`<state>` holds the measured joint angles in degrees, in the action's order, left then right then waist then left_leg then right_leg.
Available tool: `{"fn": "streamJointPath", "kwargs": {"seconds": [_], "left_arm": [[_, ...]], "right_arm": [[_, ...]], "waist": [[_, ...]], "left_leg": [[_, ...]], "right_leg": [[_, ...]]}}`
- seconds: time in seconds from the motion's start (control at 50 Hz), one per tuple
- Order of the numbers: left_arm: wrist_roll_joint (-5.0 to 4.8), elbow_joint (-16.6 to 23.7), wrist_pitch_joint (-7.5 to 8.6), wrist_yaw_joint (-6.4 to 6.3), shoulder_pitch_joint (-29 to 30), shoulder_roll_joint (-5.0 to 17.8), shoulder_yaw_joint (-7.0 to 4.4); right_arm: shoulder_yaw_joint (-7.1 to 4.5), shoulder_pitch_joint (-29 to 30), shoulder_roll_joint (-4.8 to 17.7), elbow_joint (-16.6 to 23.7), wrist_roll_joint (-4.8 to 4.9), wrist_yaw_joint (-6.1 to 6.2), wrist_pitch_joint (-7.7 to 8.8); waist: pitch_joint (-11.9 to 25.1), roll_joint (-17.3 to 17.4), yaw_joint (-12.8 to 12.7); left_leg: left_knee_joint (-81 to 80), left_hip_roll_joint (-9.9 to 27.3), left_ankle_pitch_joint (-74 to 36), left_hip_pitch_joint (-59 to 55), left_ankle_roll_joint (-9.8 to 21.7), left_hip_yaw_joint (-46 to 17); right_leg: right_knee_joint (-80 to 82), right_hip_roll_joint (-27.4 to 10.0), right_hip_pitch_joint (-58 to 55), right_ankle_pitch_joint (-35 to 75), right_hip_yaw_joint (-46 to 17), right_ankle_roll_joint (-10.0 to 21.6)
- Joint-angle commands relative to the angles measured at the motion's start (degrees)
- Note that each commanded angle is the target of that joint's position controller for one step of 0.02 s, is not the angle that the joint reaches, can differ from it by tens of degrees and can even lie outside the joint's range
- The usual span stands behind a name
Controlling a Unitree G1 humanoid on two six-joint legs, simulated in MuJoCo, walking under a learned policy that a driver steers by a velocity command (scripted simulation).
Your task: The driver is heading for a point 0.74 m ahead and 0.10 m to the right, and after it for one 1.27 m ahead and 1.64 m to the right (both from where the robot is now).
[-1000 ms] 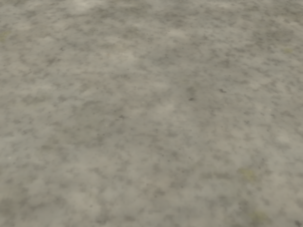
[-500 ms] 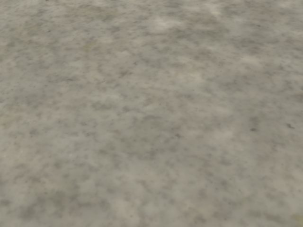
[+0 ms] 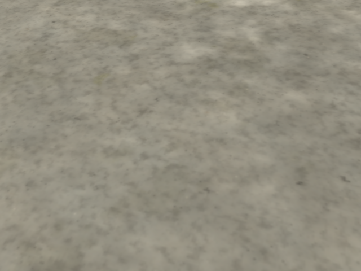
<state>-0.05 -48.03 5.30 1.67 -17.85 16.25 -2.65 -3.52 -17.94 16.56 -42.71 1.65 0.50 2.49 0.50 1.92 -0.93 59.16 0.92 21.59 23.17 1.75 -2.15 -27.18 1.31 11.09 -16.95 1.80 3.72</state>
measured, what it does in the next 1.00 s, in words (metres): walks ahead, turning right: left foot, then right foot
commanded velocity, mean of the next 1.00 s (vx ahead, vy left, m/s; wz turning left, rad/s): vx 0.48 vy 0.00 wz -0.21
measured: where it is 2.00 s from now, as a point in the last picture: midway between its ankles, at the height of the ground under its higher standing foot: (248, 162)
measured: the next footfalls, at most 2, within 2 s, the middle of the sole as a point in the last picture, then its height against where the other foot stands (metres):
left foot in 0.36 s outside the picture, level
right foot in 0.92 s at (232, 237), level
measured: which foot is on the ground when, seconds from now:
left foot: up 0.00-0.34, down 0.36-0.92, up 0.94-1.00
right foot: down 0.00-0.36, up 0.38-0.90, down 0.92-1.00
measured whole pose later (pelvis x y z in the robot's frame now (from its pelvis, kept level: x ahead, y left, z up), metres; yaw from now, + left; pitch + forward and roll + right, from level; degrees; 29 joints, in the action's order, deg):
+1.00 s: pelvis +0.55 -0.02 -0.02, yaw -16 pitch +2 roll +1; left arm -1.1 -38.3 3.1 2.4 -8.4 16.8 -3.5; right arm -2.6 -15.1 16.9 -47.6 0.9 -0.1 4.7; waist -4.1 -0.2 0.8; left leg 66.1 0.6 27.0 13.5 0.1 1.1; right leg -35.2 3.7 26.7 -10.3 1.5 5.9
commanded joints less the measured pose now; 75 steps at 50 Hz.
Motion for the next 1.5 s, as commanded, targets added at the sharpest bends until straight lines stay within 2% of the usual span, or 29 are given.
{"fn": "streamJointPath", "kwargs": {"seconds": [0.02,0.16,0.26,0.32,0.36,0.38,0.4,0.42,0.44,0.46,0.52,0.6,0.8,0.86,0.9,0.92,0.94,0.96,0.98,1.04,1.12,1.22,1.32,1.38,1.4,1.42,1.44,1.46,1.5], "left_arm": [[0.45,2.9,0.50,-0.50,-0.9,7.3,-1.10],[-0.31,0.9,-0.42,-1.73,-5.0,8.6,-1.06],[-1.11,-1.1,-1.24,-1.93,-8.1,9.5,-1.47],[-1.04,-1.3,-1.95,-2.23,-7.4,11.2,-2.25],[-0.41,-0.7,-2.69,-2.58,-6.2,10.7,-1.94],[1.38,0.9,-2.50,-2.74,-7.6,6.6,-0.52],[-0.18,0.9,-1.22,-2.00,-15.9,0.1,1.22],[-1.83,1.1,-0.07,-1.50,-9.0,7.7,-0.45],[-3.08,3.0,0.45,-1.27,-2.8,9.6,-1.15],[-2.72,3.3,0.62,-1.59,-0.3,8.5,-0.94],[-1.89,2.0,-1.27,-1.76,-3.2,5.8,-1.17],[-1.49,3.8,-2.90,-2.26,0.8,4.3,-1.17],[-1.11,11.6,-1.65,1.26,17.3,2.3,0.03],[-1.18,13.5,-1.99,2.19,15.4,4.4,-1.00],[-1.29,11.3,-2.41,1.75,2.9,8.6,-3.50],[-1.37,9.2,-2.91,0.68,-6.9,12.8,-5.49],[-1.72,9.2,-2.90,0.02,-7.0,18.9,-6.59],[-1.23,10.9,-2.18,0.09,-8.4,14.8,-5.31],[-0.59,10.6,-1.65,0.10,-6.5,11.7,-4.40],[-0.16,12.8,-1.25,-0.20,3.2,7.2,-2.96],[-0.61,12.9,-1.13,-1.27,3.2,8.8,-3.41],[-1.03,11.3,-2.14,-2.55,-0.6,10.3,-3.88],[-1.51,9.8,-2.84,-2.84,-3.3,9.6,-3.90],[-1.09,10.5,-3.28,-2.81,-1.4,7.6,-3.36],[-0.40,11.4,-3.13,-2.56,-1.5,4.2,-2.06],[-1.60,12.7,-2.63,-2.43,-10.2,0.1,-0.78],[-2.57,11.9,-2.49,-2.68,-10.5,5.6,-1.42],[-2.34,12.1,-2.78,-2.78,-4.0,9.8,-2.58],[-0.85,13.7,-3.13,-2.72,2.2,9.3,-2.92]], "right_arm": [[-1.44,6.4,4.9,5.7,-0.75,-0.65,2.19],[0.30,16.9,0.8,8.9,-0.75,-1.95,2.44],[0.39,22.8,1.8,11.2,-0.17,-3.56,3.08],[-0.72,18.7,4.8,10.4,-0.46,-3.63,3.17],[-2.89,2.3,9.1,6.0,-0.55,-2.39,2.67],[-3.77,-7.7,13.5,4.0,-1.21,-1.46,2.08],[-3.45,-7.1,14.6,3.2,-1.68,-2.34,2.46],[-2.16,-4.7,8.5,3.5,-1.08,-2.25,2.52],[-1.52,-0.5,6.7,3.6,-0.98,-1.98,2.56],[-1.26,2.9,6.2,3.7,-1.36,-2.01,2.74],[-0.92,6.7,3.7,2.6,-2.44,-2.21,4.12],[-1.48,5.9,5.2,-0.3,-2.53,-1.78,5.18],[-2.11,-0.7,9.0,-4.8,-1.22,-0.25,2.26],[-2.67,0.7,11.0,-4.3,-0.91,0.46,0.55],[-2.78,2.3,11.8,-3.5,-0.85,1.20,-0.47],[-2.09,2.1,10.5,-2.5,-1.31,1.55,-0.19],[0.67,-3.9,1.7,0.4,-3.20,0.38,1.49],[0.42,0.3,5.4,0.8,-1.61,-0.68,4.03],[-0.40,6.1,8.3,2.7,0.57,-1.37,5.42],[-0.67,7.4,8.2,2.7,-1.66,-0.74,5.67],[-0.25,7.3,5.7,3.4,-2.70,-0.57,3.34],[0.82,18.2,3.5,6.2,-2.13,-1.03,3.54],[-0.41,20.6,6.7,7.4,-1.20,-1.86,4.64],[-2.10,11.1,9.1,5.2,-1.53,-1.46,5.50],[-2.95,3.2,11.8,4.5,-2.52,-0.98,5.69],[-4.11,-2.6,16.6,2.9,-3.09,-0.93,4.88],[-3.53,-2.9,12.7,2.5,-1.44,-1.38,4.45],[-2.43,-0.2,8.5,3.4,-1.30,-1.13,4.15],[-1.33,4.5,5.7,3.4,-2.16,-0.94,3.46]], "waist": [[-5.8,-7.7,-1.5],[-6.2,-6.3,-4.1],[-8.3,-5.9,-4.2],[-3.7,-7.8,-0.3],[7.6,-7.6,8.3],[17.2,2.4,10.2],[24.6,16.7,4.4],[17.2,8.9,6.9],[8.0,5.3,6.3],[3.9,-0.5,4.4],[1.2,2.1,0.0],[-3.5,1.0,0.0],[-6.6,-1.1,5.9],[-3.0,1.7,3.0],[4.5,2.5,-4.4],[10.0,-1.6,-8.9],[14.8,-16.8,-2.3],[22.9,-11.3,-5.7],[15.1,-8.4,-6.7],[3.9,-1.9,0.1],[1.2,-3.1,1.9],[-0.6,-6.1,-2.4],[-0.6,-7.9,-2.5],[3.1,-9.2,2.9],[10.7,-4.5,6.3],[18.4,13.2,3.2],[16.7,13.1,4.2],[8.8,6.8,6.0],[0.7,2.3,4.6]], "left_leg": [[1.7,5.7,-8.4,22.1,0.6,-2.0],[-20.2,3.3,-24.4,15.5,-2.9,3.0],[-28.6,1.8,-25.3,13.4,-0.7,2.6],[-29.7,-1.1,-19.2,5.6,2.3,4.2],[-29.7,-1.5,-19.8,-18.6,5.9,4.5],[-27.2,11.6,-18.8,-37.2,9.3,-11.1],[-37.6,22.2,-1.6,-49.9,18.2,-40.6],[-42.4,19.7,5.7,-44.2,15.2,-39.3],[-43.6,18.2,2.4,-35.3,12.8,-29.0],[-45.1,16.2,-5.4,-26.9,11.7,-22.5],[-50.2,12.3,-14.9,-15.6,10.8,-10.9],[-53.7,12.0,-20.6,-12.3,10.9,-2.4],[-49.9,13.9,-32.0,-28.0,7.5,9.6],[-40.7,14.8,-54.9,-32.2,5.6,11.8],[-22.7,12.8,-65.2,-28.3,3.5,13.9],[-6.5,10.5,-52.3,-16.0,1.2,14.0],[14.5,-1.6,2.8,11.4,-2.8,11.0],[22.5,-4.3,12.4,19.0,-2.3,-2.7],[21.6,-0.8,7.2,23.7,-0.9,-4.5],[8.2,4.8,-2.2,15.3,-0.9,-3.6],[-1.8,4.6,-7.1,11.7,-4.9,-1.4],[-23.5,0.3,-25.8,5.9,-6.2,-0.1],[-30.9,-0.8,-22.6,3.6,-4.0,-3.2],[-34.5,-0.2,-18.7,-9.7,-0.2,-2.0],[-33.3,8.2,-15.4,-23.7,3.3,-9.6],[-36.9,21.8,-5.2,-43.9,13.2,-35.0],[-41.4,24.2,11.1,-43.5,13.9,-45.5],[-42.7,21.2,11.9,-36.6,11.0,-36.7],[-44.2,16.2,-2.9,-23.8,8.4,-22.0]], "right_leg": [[19.1,-15.3,-11.1,-2.5,-21.3,7.4],[21.1,-11.3,-7.6,17.3,-7.4,6.9],[19.6,-15.0,-12.5,20.5,-7.1,6.7],[11.2,-15.9,-17.6,42.1,-6.1,5.1],[-9.2,-12.1,-10.6,51.2,-3.0,2.3],[-28.9,-7.4,3.4,26.2,-1.2,0.6],[-45.2,3.0,22.2,-16.0,-7.4,-1.7],[-49.3,-0.7,28.4,-14.8,-11.0,-1.1],[-48.2,-3.4,30.4,-9.1,-9.1,-0.6],[-45.5,-6.1,28.0,-4.1,-7.9,-0.8],[-40.3,-9.6,20.7,2.0,-8.6,-2.1],[-34.1,-9.7,26.2,8.4,-9.9,-4.1],[-8.6,-6.8,30.8,19.4,-1.9,-1.7],[-7.9,-2.7,24.9,10.2,2.5,1.2],[-5.8,1.9,7.6,8.8,4.4,4.5],[-3.6,-1.4,-10.2,10.4,-3.4,7.5],[-0.3,-16.4,-31.1,2.9,-35.2,18.1],[8.2,-20.9,-36.7,-2.0,-51.5,21.7],[9.5,-19.1,-32.3,1.2,-42.5,18.0],[11.5,-12.4,-10.1,18.5,-25.9,13.8],[14.4,-9.7,0.1,25.9,-19.8,14.0],[13.2,-5.1,4.9,16.7,-15.9,9.1],[7.1,-8.6,-2.4,11.0,-24.1,7.4],[-2.4,-6.1,-2.2,15.8,-24.7,4.6],[-16.9,-2.8,3.6,10.5,-20.5,2.5],[-36.4,5.7,24.0,-15.2,-12.6,-1.8],[-45.4,1.3,33.2,-16.6,-12.7,-2.7],[-47.9,-1.0,35.3,-11.1,-12.3,-3.1],[-44.6,-4.5,32.5,-4.1,-10.0,-3.5]]}}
